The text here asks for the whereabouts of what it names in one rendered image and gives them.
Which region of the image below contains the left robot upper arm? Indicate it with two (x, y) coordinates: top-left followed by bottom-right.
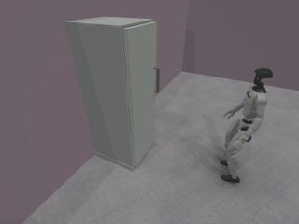
(252, 93), (267, 124)

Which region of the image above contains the robot left hand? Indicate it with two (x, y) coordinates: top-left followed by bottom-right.
(226, 139), (244, 156)

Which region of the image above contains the left robot shin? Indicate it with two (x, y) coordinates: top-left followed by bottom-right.
(225, 156), (237, 179)

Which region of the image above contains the robot right forearm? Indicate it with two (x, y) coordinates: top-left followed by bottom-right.
(233, 98), (246, 112)

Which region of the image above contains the fridge door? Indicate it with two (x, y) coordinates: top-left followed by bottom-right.
(122, 21), (157, 166)

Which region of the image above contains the robot left forearm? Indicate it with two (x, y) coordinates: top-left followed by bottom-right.
(239, 119), (263, 143)

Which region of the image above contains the robot torso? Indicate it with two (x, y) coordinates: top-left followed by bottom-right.
(238, 85), (267, 131)

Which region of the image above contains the robot right hand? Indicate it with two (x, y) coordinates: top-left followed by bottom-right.
(223, 108), (235, 119)

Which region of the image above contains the handle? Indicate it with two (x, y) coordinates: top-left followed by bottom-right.
(153, 67), (160, 93)

